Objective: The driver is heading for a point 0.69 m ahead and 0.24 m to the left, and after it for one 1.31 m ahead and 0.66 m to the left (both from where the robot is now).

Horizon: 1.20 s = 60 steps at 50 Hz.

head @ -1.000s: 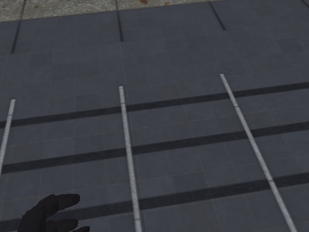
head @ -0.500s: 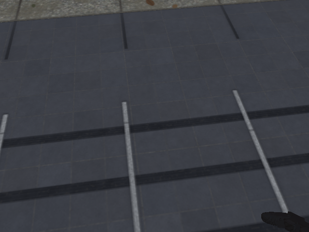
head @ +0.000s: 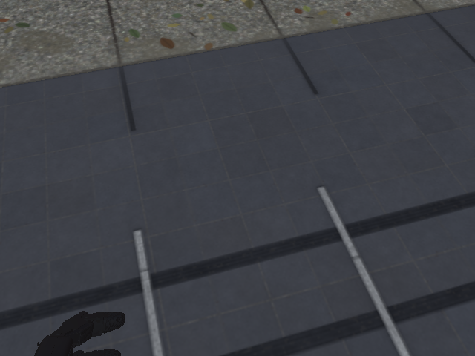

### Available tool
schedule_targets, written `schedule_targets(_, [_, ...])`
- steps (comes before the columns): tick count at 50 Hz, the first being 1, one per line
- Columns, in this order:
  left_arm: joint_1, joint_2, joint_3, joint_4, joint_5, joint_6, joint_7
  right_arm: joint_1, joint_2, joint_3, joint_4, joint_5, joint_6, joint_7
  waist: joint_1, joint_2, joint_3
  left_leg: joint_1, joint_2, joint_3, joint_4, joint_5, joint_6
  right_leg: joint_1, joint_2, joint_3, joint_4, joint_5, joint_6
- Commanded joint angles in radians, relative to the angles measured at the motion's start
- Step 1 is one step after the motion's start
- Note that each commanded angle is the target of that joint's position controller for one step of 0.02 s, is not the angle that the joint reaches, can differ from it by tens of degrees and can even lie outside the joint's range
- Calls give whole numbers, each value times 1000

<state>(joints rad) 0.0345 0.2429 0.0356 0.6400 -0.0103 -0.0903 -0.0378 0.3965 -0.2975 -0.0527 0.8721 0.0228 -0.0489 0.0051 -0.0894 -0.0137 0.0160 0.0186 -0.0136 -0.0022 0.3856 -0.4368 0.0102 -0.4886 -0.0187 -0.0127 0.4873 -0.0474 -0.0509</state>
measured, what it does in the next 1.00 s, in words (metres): walks ahead, turning left: left foot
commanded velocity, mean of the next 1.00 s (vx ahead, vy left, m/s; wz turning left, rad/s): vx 0.50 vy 0.00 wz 0.33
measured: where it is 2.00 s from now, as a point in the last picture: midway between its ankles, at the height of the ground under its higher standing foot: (178, 281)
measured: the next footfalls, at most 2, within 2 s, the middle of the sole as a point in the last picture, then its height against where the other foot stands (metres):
left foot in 0.54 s outside the picture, level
right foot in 1.04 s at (217, 257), level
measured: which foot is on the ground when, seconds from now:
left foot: down 0.00-0.02, up 0.04-0.52, down 0.54-1.00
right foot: down 0.00-0.54, up 0.56-1.00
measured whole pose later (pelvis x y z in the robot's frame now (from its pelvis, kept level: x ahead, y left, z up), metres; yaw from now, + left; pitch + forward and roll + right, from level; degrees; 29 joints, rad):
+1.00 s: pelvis +0.52 +0.07 +0.01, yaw +22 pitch +2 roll +0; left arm 0.01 0.28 0.03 0.68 0.00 -0.11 -0.02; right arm 0.38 -0.29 -0.07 0.74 0.03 -0.03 -0.02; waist -0.09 -0.03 0.02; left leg -0.08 -0.12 -0.21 0.41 -0.35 0.07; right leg -0.54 0.00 0.10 0.49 0.00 0.04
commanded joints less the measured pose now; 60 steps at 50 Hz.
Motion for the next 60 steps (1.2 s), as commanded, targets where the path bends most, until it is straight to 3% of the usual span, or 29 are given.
schedule_targets(1, [406,308,101,28,24,-5,17,45,-34,11,-98,-19,-26,-5,189,-165,-363,-563,8,19,722,356,19,872,-320,475,1,-58,-243])
schedule_targets(2, [434,242,84,36,8,-1,15,36,-58,8,-85,-13,-45,0,203,-242,-435,-710,-30,-105,870,-128,15,910,-387,736,-137,-147,-287])
schedule_targets(3, [365,194,63,32,3,1,17,-41,-137,-15,-109,13,-54,7,197,-166,-278,-795,31,-117,933,-85,25,791,-354,613,-162,-212,-242])
schedule_targets(4, [295,170,53,22,2,5,18,-112,-132,-12,-128,17,-57,8,171,-100,-173,-791,81,-81,898,3,30,642,-311,483,-183,-180,-212])
schedule_targets(5, [244,146,44,23,8,5,13,-146,-118,-12,-135,1,-54,7,143,-48,-96,-761,111,-66,834,65,24,509,-267,400,-222,-113,-198])
schedule_targets(6, [210,122,36,20,13,-1,11,-136,-110,-18,-132,-8,-43,6,108,-63,-68,-701,140,-73,780,114,20,420,-233,338,-257,-59,-185])
schedule_targets(10, [197,142,42,50,9,-21,14,-122,-64,-12,-126,-16,-12,-1,65,-70,-29,-655,149,-54,675,229,-24,304,-195,209,-340,76,-202])
schedule_targets(17, [277,191,52,117,13,-12,35,-325,-28,3,-179,-5,-15,19,143,-43,27,-668,118,-36,318,527,-23,382,-190,40,-370,69,-147])
schedule_targets(23, [309,210,65,168,-2,13,43,-422,-42,1,-252,-3,-13,50,166,-43,64,-722,90,-21,211,389,37,580,-264,-13,-288,162,-109])
schedule_targets(25, [283,234,73,163,-6,26,52,-377,-64,-10,-259,-9,-12,56,130,-65,22,-620,43,38,200,292,70,601,-258,-51,-177,441,-82])
schedule_targets(27, [269,231,70,150,-3,43,65,-138,-136,-56,-202,-8,-8,48,10,-40,-123,-270,-46,91,141,327,121,513,-190,-129,154,653,-29])
schedule_targets(28, [285,193,51,121,21,36,72,28,-229,-87,-177,-5,-2,31,-47,92,-235,43,118,-167,145,389,194,256,-139,-147,482,350,17])
schedule_targets(29, [378,69,10,83,39,6,53,14,-296,-92,-186,1,-8,33,54,314,-334,342,327,-715,19,191,374,-166,76,-38,782,-503,73])
schedule_targets(30, [285,159,26,87,8,-26,37,36,-200,-68,-199,2,-13,34,-18,195,-360,364,331,-769,-65,102,353,-271,35,124,866,-518,55])
schedule_targets(31, [201,191,34,54,-21,-44,28,-6,-167,-58,-202,-6,-18,30,-20,149,-229,262,303,-633,-76,168,317,-328,-4,112,853,-428,37])
schedule_targets(32, [168,180,30,46,-11,-53,33,-64,-156,-55,-215,-7,-19,28,12,49,-157,127,266,-531,-80,266,293,-298,-46,103,787,-348,32])
schedule_targets(33, [152,184,36,44,12,-53,40,-118,-134,-48,-229,-11,-17,26,46,19,-104,3,236,-458,-97,374,281,-244,-71,98,708,-302,41])
schedule_targets(34, [165,185,41,40,19,-44,41,-146,-117,-40,-245,-21,-17,22,79,46,-93,-76,212,-422,-120,448,278,-179,-88,106,672,-273,49])
schedule_targets(37, [181,153,38,35,28,-15,44,-149,-125,-43,-247,-15,-20,9,105,63,-65,-188,177,-346,-159,550,291,-141,-83,82,564,-231,93])
schedule_targets(43, [-27,103,18,-19,21,-17,37,-64,-154,-53,-211,-2,-7,-21,33,89,-21,-255,97,-267,-143,467,215,-77,-12,68,164,100,126])
schedule_targets(49, [-90,151,37,-45,5,-39,14,-18,-151,-55,-185,5,13,-28,27,122,-14,-135,146,-419,-26,388,185,6,27,107,-6,34,83])
schedule_targets(51, [13,178,55,-23,17,-48,22,-60,-139,-54,-199,2,24,-31,91,145,-43,-124,98,-421,107,550,140,146,41,76,-85,29,41])
schedule_targets(52, [109,210,66,-12,36,-54,28,-78,-102,-42,-220,-5,24,-29,138,120,-144,-178,41,-375,278,574,97,344,-39,120,-76,139,-8])
schedule_targets(53, [238,280,81,-6,52,-50,36,-34,-45,-24,-248,-27,21,-31,152,-56,-302,-371,-52,-274,579,219,38,655,-254,308,9,449,-91])
schedule_targets(54, [273,285,84,20,44,-26,28,123,-48,-17,-254,-4,18,-29,92,-353,-417,-641,-129,-203,816,-277,-11,855,-451,674,-36,424,-251])
schedule_targets(55, [226,194,64,-12,20,-13,28,114,-148,-40,-218,5,27,-32,104,-197,-331,-702,-40,-218,928,-216,-38,759,-432,637,-59,304,-225])
schedule_targets(56, [182,142,48,-27,18,-1,35,3,-185,-54,-236,3,42,-34,128,-109,-218,-724,-15,-173,950,-142,-58,639,-379,469,-66,320,-185])
schedule_targets(57, [135,126,39,-27,22,10,37,-48,-178,-58,-247,-3,57,-37,112,-48,-150,-702,15,-141,930,-99,-73,518,-327,356,-83,374,-166])
schedule_targets(60, [70,142,42,0,35,19,40,-49,-100,-50,-265,0,89,-38,64,-117,-61,-593,56,-70,808,-16,-85,284,-237,169,-175,362,-157])
Over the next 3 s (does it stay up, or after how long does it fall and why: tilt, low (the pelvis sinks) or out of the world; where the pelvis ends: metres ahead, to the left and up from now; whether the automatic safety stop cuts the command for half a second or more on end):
stays up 0.71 0.13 0.02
